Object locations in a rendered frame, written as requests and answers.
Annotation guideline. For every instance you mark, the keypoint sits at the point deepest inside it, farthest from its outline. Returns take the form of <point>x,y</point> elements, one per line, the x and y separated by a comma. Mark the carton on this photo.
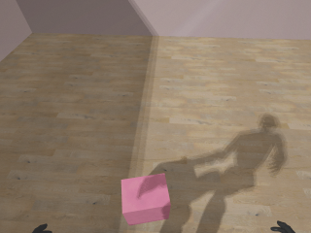
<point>145,199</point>

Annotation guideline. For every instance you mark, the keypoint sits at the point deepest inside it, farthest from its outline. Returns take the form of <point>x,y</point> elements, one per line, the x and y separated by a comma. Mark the robot right hand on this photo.
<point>284,228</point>

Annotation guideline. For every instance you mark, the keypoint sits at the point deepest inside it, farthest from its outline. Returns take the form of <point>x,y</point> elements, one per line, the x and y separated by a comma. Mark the robot left hand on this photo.
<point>41,229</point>

